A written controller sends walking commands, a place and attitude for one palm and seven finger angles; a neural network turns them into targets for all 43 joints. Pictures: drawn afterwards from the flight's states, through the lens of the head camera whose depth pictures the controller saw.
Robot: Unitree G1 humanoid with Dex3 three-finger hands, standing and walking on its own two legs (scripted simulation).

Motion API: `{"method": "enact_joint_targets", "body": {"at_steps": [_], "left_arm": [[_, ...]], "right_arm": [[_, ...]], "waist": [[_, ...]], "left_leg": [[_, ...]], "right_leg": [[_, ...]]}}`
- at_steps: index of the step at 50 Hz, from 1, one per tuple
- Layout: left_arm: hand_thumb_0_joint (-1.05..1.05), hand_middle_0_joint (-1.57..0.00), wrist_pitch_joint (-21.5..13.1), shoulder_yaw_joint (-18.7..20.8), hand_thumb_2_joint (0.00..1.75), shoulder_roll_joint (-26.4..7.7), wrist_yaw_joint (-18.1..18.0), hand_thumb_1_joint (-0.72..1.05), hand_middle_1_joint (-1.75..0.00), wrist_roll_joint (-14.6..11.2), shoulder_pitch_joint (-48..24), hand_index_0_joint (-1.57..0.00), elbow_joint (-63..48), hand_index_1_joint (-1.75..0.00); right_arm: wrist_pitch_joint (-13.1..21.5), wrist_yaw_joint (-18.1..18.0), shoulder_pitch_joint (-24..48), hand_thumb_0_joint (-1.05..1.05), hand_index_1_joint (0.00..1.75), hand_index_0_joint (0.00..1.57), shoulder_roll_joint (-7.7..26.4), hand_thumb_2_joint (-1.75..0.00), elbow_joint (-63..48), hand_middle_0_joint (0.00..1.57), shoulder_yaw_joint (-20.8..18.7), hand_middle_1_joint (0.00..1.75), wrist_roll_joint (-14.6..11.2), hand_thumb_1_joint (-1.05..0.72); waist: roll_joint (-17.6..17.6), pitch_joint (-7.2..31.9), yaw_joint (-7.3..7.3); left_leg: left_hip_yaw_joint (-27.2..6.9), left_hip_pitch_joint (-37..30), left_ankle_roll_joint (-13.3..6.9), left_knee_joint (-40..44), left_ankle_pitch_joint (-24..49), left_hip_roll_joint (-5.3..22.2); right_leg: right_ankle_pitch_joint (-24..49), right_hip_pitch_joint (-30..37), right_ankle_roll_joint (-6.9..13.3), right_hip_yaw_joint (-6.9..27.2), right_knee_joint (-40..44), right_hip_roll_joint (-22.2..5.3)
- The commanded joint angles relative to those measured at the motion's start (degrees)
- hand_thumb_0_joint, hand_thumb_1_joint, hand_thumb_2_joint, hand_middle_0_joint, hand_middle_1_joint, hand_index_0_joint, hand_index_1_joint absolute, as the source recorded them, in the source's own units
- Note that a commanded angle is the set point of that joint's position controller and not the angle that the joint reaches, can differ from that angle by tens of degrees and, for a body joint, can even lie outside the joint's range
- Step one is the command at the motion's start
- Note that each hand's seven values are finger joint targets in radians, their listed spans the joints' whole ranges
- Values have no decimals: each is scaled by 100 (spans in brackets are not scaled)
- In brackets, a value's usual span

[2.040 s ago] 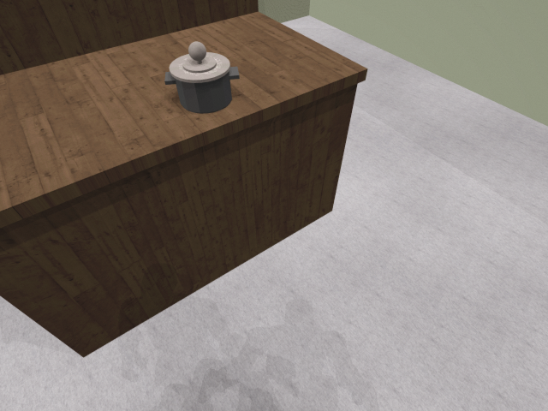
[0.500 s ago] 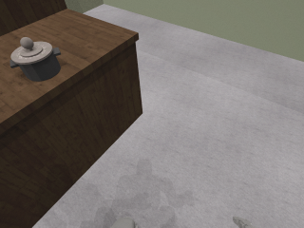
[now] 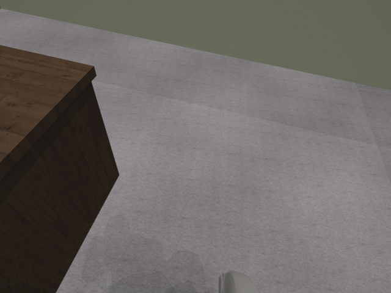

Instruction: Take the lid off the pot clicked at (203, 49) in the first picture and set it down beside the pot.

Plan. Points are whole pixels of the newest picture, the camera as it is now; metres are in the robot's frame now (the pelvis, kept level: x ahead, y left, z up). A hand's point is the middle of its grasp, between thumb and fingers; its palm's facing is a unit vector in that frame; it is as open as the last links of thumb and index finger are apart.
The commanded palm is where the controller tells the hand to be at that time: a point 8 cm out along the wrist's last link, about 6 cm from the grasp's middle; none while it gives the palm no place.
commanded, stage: walk to a spot facing it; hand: left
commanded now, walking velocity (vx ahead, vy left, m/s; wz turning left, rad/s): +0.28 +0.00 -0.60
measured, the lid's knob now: out of the picture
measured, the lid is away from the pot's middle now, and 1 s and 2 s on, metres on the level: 0.00 0.00 0.00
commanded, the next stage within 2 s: none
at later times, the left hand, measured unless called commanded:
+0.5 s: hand (143, 215) +0.33 +0.16 -0.17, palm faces -0.28 -0.93 -0.24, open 7.3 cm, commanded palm none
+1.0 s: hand (153, 156) +0.54 +0.17 -0.18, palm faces -0.48 -0.86 -0.19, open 7.4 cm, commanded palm none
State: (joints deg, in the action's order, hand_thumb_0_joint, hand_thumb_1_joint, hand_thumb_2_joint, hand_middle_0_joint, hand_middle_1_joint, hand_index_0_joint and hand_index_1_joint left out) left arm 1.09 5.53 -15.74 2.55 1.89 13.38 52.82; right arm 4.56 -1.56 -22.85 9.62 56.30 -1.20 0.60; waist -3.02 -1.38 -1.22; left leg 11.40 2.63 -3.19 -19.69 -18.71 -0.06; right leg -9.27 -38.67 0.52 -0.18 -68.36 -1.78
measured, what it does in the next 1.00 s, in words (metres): walks ahead, turning right: right foot, then left foot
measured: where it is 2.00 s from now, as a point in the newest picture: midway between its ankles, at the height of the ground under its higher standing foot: (186, 251)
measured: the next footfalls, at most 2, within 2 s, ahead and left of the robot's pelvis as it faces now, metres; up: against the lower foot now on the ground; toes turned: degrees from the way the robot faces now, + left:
right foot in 0.26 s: +0.23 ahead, -0.06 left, +0.00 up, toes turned -16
left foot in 0.78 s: +0.49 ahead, +0.07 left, +0.00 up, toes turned -23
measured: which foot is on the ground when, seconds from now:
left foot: down 0.00-0.24, up 0.26-0.76, down 0.78-1.00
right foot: up 0.00-0.24, down 0.26-0.78, up 0.80-1.00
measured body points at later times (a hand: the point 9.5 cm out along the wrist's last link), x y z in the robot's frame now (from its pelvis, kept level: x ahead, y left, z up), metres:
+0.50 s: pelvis +0.22 -0.02 -0.01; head +0.25 -0.04 +0.44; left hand +0.34 +0.21 -0.15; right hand +0.21 -0.26 -0.16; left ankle +0.30 +0.17 -0.65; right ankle +0.19 -0.05 -0.74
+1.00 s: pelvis +0.39 +0.02 +0.00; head +0.45 +0.03 +0.45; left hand +0.57 +0.22 -0.16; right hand +0.36 -0.24 -0.12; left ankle +0.45 +0.09 -0.74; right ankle +0.28 -0.09 -0.64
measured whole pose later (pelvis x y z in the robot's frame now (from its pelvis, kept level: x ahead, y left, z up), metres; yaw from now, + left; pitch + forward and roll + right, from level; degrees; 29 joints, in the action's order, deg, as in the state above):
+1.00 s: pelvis +0.39 +0.02 +0.00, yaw -35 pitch +0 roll -2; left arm 3.4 5.6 -14.9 1.2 1.0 15.3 52.1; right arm 0.6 -1.3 -8.4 9.2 50.1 -0.5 0.9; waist -2.8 -4.7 -3.1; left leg 11.6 13.4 -2.0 -29.2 -15.5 5.8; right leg -22.5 -29.7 -4.7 -0.7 -69.6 -2.3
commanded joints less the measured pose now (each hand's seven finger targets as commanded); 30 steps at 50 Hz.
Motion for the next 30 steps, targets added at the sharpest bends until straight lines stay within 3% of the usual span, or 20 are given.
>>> {"method": "enact_joint_targets", "body": {"at_steps": [1,5,7,9,10,11,12,13,14,15,16,17,18,19,20,21,22,24,26,30], "left_arm": [[0,-20,-55,-137,90,263,68,90,-30,4,-484,-20,-428,-30],[0,-20,-78,-211,90,375,67,90,-30,-21,-1189,-20,-583,-30],[0,-20,-92,-217,90,344,42,90,-30,-34,-1160,-20,-562,-30],[0,-20,-110,-154,90,200,-4,90,-30,-24,-757,-20,-469,-30],[0,-20,-143,-100,90,55,-27,90,-30,-19,-299,-20,-347,-30],[0,-20,-194,-21,90,-142,-57,90,-30,-2,406,-20,-155,-30],[0,-20,-246,77,90,-505,-91,90,-30,4,1218,-20,66,-30],[0,-20,-297,127,90,-981,-168,90,-30,-64,1505,-20,65,-30],[0,-20,-245,178,90,-1133,-234,90,-30,-203,1272,-20,-26,-30],[0,-20,-210,153,90,-1026,-271,90,-30,-229,857,-20,-95,-30],[0,-20,-278,77,90,-790,-273,90,-30,-222,540,-20,-191,-30],[0,-20,-353,9,90,-626,-286,90,-30,-208,251,-20,-236,-30],[0,-20,-415,-9,90,-490,-313,90,-30,-181,87,-20,-240,-30],[0,-20,-453,-25,90,-486,-311,90,-30,-149,38,-20,-269,-30],[0,-20,-454,-13,90,-516,-298,90,-30,-117,36,-20,-267,-30],[0,-20,-478,5,90,-507,-279,90,-30,-97,124,-20,-218,-30],[0,-20,-495,27,90,-491,-260,90,-30,-96,243,-20,-181,-30],[0,-20,-526,52,90,-505,-236,90,-30,-110,488,-20,-106,-30],[0,-20,-514,61,90,-468,-235,90,-30,-126,703,-20,-63,-30],[0,-20,-441,106,90,-528,-308,90,-30,-93,975,-20,-103,-30]], "right_arm": [[198,-62,-614,0,30,20,637,-90,-117,20,-92,30,4,-90],[120,-91,-1030,0,30,20,620,-90,87,20,-77,30,42,-90],[64,-100,-1067,0,30,20,724,-90,129,20,-100,30,39,-90],[36,-98,-968,0,30,20,859,-90,112,20,-165,30,26,-90],[41,-92,-824,0,30,20,986,-90,62,20,-197,30,12,-90],[38,-74,-618,0,30,20,1092,-90,-45,20,-214,30,-12,-90],[20,-18,-388,0,30,20,1063,-90,-169,20,-216,30,-91,-90],[27,12,-564,0,30,20,586,-90,-346,20,-147,30,-158,-90],[28,-15,-136,0,30,20,713,-90,-474,20,-194,30,-116,-90],[20,8,90,0,30,20,604,-90,-556,20,-216,30,-65,-90],[-42,59,118,0,30,20,557,-90,-594,20,-186,30,-22,-90],[-128,63,69,0,30,20,580,-90,-492,20,-188,30,5,-90],[-197,44,39,0,30,20,542,-90,-410,20,-218,30,27,-90],[-259,34,-76,0,30,20,479,-90,-367,20,-203,30,27,-90],[-311,33,-98,0,30,20,456,-90,-375,20,-216,30,35,-90],[-336,41,58,0,30,20,424,-90,-424,20,-222,30,48,-90],[-346,53,274,0,30,20,416,-90,-493,20,-228,30,50,-90],[-311,95,606,0,30,20,387,-90,-638,20,-235,30,50,-90],[-298,108,1067,0,30,20,420,-90,-771,20,-246,30,56,-90],[-256,114,1928,0,30,20,437,-90,-1058,20,-201,30,25,-90]], "waist": [[823,-390,137],[799,-609,350],[953,-512,280],[1137,-232,26],[1197,81,-227],[1269,494,-543],[868,1015,-963],[-294,1676,-808],[79,1590,-716],[452,529,-451],[469,366,-189],[454,97,75],[555,-96,222],[460,-183,361],[382,-230,407],[284,-259,376],[160,-261,321],[-125,-135,220],[-405,-47,72],[-530,243,-195]], "left_leg": [[-476,-586,258,552,4298,1422],[-124,-868,202,421,5260,1437],[160,-944,262,-64,6512,1437],[319,-835,276,-871,7604,1549],[344,-686,249,-1581,7708,1592],[331,-207,250,-2601,7120,1603],[405,1009,295,-4400,5000,1448],[156,3000,554,-6497,-1167,375],[-793,3520,426,-7045,-1303,393],[-1045,3796,379,-6913,-733,703],[-1137,3740,498,-6629,-276,846],[-1207,3449,574,-6286,0,982],[-1206,3092,586,-5907,78,1034],[-1173,2913,639,-5627,60,1042],[-1081,2751,702,-5297,25,1026],[-1009,2765,758,-5024,73,988],[-1000,2864,801,-4788,196,967],[-1002,3113,836,-4435,518,905],[-1003,3408,863,-4194,610,806],[-846,3437,865,-3286,344,523]], "right_leg": [[352,-768,2,-437,805,-45],[194,-426,172,-917,1969,153],[-72,119,332,-1250,2446,430],[-297,880,513,-1378,2660,651],[-372,1564,617,-1295,2865,684],[-333,2694,741,-1149,3228,652],[270,4330,1149,-379,3723,3],[1267,5662,1994,2828,4046,-1855],[918,5425,2245,3500,4710,-2130],[760,4543,1943,2847,4962,-2078],[941,3877,1086,2523,5034,-1738],[1050,3124,595,2114,5168,-1538],[1323,2536,410,1706,5247,-1311],[1542,2166,577,1440,5290,-1184],[1540,1854,1026,1173,5290,-1066],[1633,1778,1122,1134,5294,-946],[1696,1827,1124,1166,5284,-858],[2001,2182,891,1186,5132,-683],[2638,2658,953,1259,4877,-579],[3947,3578,867,1447,4304,-542]]}}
